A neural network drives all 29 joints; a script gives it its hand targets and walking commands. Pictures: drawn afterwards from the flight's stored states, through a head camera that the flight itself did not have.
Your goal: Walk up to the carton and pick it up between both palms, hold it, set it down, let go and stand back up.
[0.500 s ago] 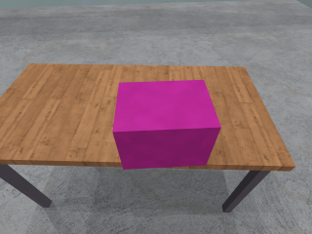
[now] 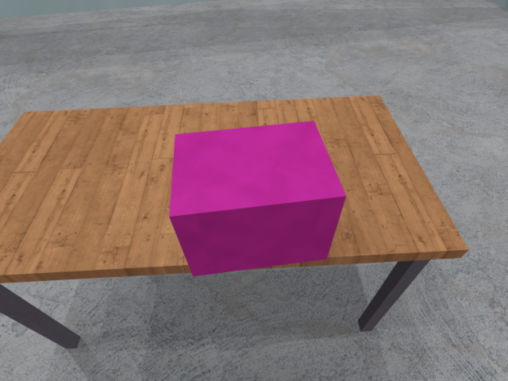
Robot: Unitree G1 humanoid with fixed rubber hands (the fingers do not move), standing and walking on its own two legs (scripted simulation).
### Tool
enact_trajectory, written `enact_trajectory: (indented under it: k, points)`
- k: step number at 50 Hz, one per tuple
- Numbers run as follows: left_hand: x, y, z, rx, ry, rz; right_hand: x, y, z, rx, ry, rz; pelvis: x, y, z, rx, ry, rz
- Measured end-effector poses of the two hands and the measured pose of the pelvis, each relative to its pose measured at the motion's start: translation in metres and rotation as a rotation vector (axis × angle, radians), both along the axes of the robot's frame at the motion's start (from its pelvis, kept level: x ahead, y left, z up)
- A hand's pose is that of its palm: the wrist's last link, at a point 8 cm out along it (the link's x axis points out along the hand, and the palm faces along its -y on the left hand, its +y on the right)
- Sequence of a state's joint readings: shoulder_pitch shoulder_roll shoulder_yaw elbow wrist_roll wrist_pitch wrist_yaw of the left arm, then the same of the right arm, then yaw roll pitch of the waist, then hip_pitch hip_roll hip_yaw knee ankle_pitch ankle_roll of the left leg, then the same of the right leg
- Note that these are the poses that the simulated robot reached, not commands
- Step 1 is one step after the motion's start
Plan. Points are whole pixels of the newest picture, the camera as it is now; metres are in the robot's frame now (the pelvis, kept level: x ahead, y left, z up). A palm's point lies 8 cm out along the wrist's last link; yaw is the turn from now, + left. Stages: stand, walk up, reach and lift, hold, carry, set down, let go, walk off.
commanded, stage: walk up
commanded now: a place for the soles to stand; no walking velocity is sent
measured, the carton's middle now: (253, 198) +0.46 +0.03 -0.01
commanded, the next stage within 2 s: reach and lift in 2.00 s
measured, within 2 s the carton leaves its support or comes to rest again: neither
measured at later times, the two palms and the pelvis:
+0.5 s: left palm out of the picture +0.06 +0.24 -0.13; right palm out of the picture +0.03 -0.27 -0.14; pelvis +0.04 -0.02 +0.00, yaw -3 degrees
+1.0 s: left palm out of the picture +0.12 +0.24 -0.13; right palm out of the picture +0.06 -0.28 -0.14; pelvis +0.05 -0.02 -0.01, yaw -6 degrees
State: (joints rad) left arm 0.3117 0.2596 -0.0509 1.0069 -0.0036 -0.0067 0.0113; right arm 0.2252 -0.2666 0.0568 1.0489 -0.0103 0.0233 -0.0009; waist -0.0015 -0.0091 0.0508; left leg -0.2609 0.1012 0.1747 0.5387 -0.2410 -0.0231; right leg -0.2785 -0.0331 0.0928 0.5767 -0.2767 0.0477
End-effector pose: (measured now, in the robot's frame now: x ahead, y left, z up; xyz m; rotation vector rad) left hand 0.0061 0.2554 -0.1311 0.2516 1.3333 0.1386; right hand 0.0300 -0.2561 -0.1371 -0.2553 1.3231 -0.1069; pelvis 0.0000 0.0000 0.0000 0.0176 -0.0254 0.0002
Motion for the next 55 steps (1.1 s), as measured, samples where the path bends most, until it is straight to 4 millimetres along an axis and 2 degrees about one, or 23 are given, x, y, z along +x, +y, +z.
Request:
enact_trajectory:
  k: [11, 20, 26, 37, 42, 48, 55]
  points:
    - [0.038, -0.002, 0.000, 0.003, -0.064, -0.054, -0.003, -0.003, 0.000, -0.005, -0.014, -0.034, 0.006, -0.001, -0.002, 0.009, 0.004, -0.033]
    - [0.045, -0.015, 0.001, 0.002, -0.033, -0.064, -0.009, -0.012, -0.003, 0.008, 0.028, -0.063, 0.026, -0.012, -0.001, 0.006, 0.008, -0.052]
    - [0.054, -0.021, 0.002, 0.003, -0.004, -0.072, 0.001, -0.015, -0.003, 0.011, 0.031, -0.068, 0.037, -0.017, -0.001, 0.009, 0.022, -0.061]
    - [0.092, -0.019, -0.002, 0.016, -0.062, -0.089, 0.028, -0.020, -0.002, -0.007, -0.018, -0.076, 0.052, -0.018, -0.005, 0.013, 0.024, -0.077]
    - [0.105, -0.019, -0.003, 0.018, -0.087, -0.107, 0.034, -0.020, -0.002, -0.010, -0.040, -0.086, 0.055, -0.018, -0.007, 0.017, 0.020, -0.089]
    - [0.111, -0.019, -0.003, 0.021, -0.094, -0.125, 0.030, -0.020, -0.004, -0.009, -0.039, -0.101, 0.054, -0.017, -0.008, 0.018, 0.016, -0.101]
    - [0.108, -0.016, -0.002, 0.026, -0.085, -0.137, 0.019, -0.019, -0.005, -0.006, -0.024, -0.120, 0.050, -0.015, -0.008, 0.019, 0.013, -0.111]
